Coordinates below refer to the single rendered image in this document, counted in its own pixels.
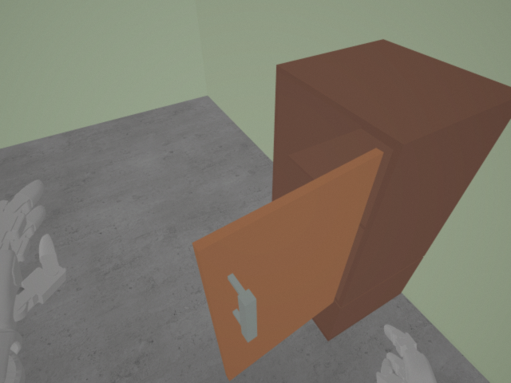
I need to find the robot left hand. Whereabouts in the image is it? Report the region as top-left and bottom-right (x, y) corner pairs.
(0, 180), (66, 330)

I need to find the left robot forearm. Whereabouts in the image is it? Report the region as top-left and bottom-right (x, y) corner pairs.
(0, 329), (26, 383)

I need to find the cupboard door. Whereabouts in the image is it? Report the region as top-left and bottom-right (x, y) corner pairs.
(192, 148), (384, 381)

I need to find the robot right hand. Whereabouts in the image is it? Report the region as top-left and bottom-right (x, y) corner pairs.
(376, 325), (437, 383)

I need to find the handle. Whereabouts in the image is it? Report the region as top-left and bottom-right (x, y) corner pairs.
(228, 273), (257, 343)

